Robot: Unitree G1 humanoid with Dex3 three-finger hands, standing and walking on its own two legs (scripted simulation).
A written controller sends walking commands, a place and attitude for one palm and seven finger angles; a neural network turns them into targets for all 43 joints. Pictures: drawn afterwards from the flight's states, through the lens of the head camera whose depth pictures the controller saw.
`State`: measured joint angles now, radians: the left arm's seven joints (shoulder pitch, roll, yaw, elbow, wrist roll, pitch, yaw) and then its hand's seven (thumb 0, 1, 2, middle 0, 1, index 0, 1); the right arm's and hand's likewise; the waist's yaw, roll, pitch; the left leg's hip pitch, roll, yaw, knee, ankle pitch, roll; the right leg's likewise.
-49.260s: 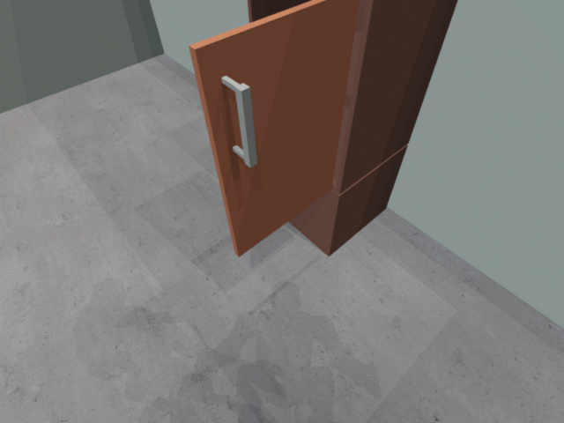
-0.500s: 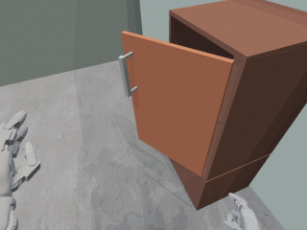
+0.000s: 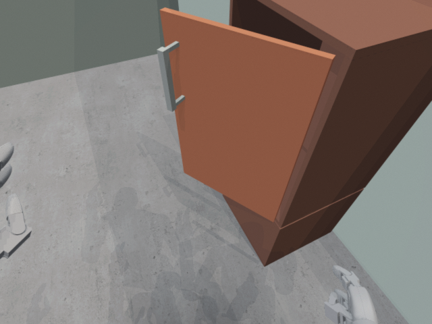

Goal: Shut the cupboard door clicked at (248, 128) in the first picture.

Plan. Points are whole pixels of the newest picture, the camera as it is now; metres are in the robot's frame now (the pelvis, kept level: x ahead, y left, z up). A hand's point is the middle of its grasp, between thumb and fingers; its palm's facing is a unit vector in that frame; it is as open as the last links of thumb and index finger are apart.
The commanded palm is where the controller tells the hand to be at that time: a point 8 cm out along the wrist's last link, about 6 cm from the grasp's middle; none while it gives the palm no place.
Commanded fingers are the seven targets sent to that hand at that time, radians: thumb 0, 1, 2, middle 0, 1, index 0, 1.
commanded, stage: step back with the hand held close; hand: left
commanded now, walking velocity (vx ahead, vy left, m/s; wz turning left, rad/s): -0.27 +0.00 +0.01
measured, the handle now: (173, 78) +0.65 +0.16 +0.11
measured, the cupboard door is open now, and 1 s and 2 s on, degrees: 31 31 31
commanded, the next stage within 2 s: stop stepping back and stand still in 0.96 s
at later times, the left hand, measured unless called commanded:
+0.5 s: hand out of the picture +0.11 +0.28 +0.16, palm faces +0.49 -0.74 -0.46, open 7.4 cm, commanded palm +0.05 +0.31 +0.18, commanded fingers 0.00 0.90 0.90 -0.20 -0.30 -0.20 -0.30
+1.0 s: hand out of the picture +0.04 +0.27 +0.17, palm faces +0.44 -0.81 -0.39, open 7.4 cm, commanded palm -0.03 +0.31 +0.18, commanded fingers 0.00 0.90 0.90 -0.20 -0.30 -0.20 -0.30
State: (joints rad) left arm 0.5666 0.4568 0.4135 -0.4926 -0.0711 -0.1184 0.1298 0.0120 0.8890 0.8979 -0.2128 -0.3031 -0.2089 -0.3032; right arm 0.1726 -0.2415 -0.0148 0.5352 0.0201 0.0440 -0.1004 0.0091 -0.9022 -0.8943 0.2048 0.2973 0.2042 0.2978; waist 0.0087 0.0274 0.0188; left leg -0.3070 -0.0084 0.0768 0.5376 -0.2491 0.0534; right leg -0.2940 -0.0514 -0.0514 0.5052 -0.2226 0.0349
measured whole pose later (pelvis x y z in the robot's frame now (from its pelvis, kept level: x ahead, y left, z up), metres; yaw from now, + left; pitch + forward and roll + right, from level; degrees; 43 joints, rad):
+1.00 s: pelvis -0.16 +0.00 -0.01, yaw +2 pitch +2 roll -3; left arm 0.47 0.43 0.38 -0.51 -0.04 -0.23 0.14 0.01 0.89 0.90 -0.21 -0.30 -0.21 -0.30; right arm 0.16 -0.18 0.01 0.65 0.00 -0.05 -0.09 0.01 -0.90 -0.89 0.21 0.30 0.21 0.30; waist 0.02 0.00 -0.03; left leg -0.47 0.03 0.06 0.50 -0.06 0.06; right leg -0.21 0.07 0.06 0.50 -0.32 0.01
